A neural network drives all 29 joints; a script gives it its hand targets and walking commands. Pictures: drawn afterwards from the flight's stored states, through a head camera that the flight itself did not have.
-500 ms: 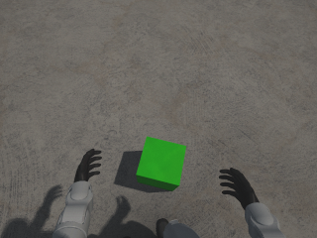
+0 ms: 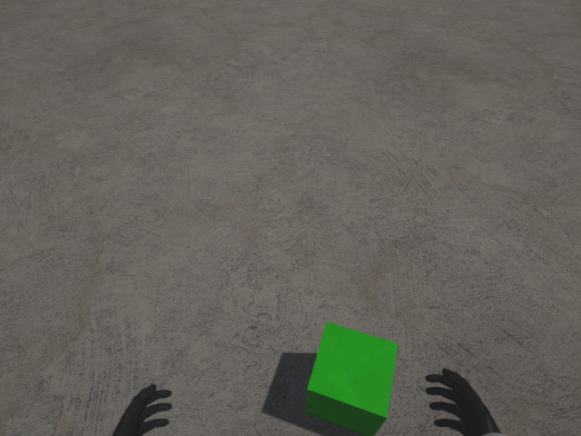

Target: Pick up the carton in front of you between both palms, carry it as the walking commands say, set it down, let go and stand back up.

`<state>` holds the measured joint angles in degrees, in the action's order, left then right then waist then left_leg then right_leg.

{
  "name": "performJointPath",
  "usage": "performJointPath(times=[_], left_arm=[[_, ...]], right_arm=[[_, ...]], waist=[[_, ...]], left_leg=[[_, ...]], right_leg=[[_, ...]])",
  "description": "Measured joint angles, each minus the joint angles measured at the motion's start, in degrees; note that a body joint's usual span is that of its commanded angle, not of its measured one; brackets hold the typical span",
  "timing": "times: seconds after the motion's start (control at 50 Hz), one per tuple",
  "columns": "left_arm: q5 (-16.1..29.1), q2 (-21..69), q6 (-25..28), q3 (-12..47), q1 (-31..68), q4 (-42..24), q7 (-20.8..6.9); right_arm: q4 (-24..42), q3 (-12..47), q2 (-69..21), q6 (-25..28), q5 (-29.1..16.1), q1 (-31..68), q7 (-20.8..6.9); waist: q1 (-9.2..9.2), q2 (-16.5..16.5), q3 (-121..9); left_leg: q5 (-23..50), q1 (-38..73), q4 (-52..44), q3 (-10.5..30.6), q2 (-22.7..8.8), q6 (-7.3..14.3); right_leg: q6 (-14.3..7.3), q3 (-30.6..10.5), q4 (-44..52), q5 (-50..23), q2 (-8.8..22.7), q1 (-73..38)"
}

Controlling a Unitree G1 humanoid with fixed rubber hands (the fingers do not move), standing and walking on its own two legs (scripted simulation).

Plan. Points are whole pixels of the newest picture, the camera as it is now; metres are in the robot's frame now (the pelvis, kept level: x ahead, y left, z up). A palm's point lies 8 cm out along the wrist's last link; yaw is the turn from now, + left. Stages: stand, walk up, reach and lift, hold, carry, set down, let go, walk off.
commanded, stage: let go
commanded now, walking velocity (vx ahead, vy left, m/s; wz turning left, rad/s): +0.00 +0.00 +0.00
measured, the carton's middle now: (349, 380) +0.41 -0.16 -0.65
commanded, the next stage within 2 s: stand in 0.34 s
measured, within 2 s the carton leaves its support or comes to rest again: neither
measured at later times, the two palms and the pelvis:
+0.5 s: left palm out of the picture +0.12 +0.21 -0.08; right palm out of the picture +0.14 -0.31 -0.09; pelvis -0.01 -0.05 -0.01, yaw +2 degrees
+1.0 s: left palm out of the picture +0.12 +0.24 -0.08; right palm (549, 427) +0.17 -0.34 -0.10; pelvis +0.02 -0.07 +0.00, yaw +3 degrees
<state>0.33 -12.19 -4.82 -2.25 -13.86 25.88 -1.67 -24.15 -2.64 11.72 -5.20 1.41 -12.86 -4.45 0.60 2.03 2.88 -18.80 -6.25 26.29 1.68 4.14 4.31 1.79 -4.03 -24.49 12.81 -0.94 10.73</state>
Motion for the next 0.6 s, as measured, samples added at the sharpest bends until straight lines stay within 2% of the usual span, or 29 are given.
performJointPath(times=[0.2, 0.38, 0.48, 0.6], left_arm=[[1.43, 0.46, -0.26, 1.44, 0.74, 1.09, 1.75], [0.86, 0.37, -1.77, 1.10, 1.31, 1.21, 0.38], [-3.05, -2.01, 1.46, 0.72, 1.63, 8.47, 1.76], [-3.32, -5.67, 3.97, -1.31, 1.59, 12.91, 2.02]], right_arm=[[1.67, 0.32, 2.58, -5.84, -1.30, 0.88, 2.59], [2.44, 0.44, 2.12, -8.45, -0.38, -0.04, 3.28], [-5.32, 0.14, 4.51, -0.94, 0.74, 0.10, 4.76], [-11.50, -0.64, 7.44, 3.69, 1.04, -1.21, 4.69]], waist=[[-0.58, -0.63, -0.64], [-0.40, -0.17, 1.64], [-0.44, 0.83, -0.92], [-0.70, 1.83, -2.15]], left_leg=[[-1.01, 0.86, 2.06, -0.36, -0.63, -0.86], [-0.12, 1.35, 1.53, 0.44, -2.12, -2.79], [-0.81, -2.84, 3.75, 1.99, -2.33, -3.88], [-1.51, -4.03, 4.07, 3.68, -2.94, -4.80]], right_leg=[[-0.79, -0.19, -2.73, 1.15, -0.76, -0.38], [-2.65, 0.76, -3.10, 0.53, -2.15, -0.48], [-3.69, 2.44, -5.69, 1.89, -2.31, 3.49], [-4.86, 4.15, -5.82, 2.86, -2.80, 4.23]])
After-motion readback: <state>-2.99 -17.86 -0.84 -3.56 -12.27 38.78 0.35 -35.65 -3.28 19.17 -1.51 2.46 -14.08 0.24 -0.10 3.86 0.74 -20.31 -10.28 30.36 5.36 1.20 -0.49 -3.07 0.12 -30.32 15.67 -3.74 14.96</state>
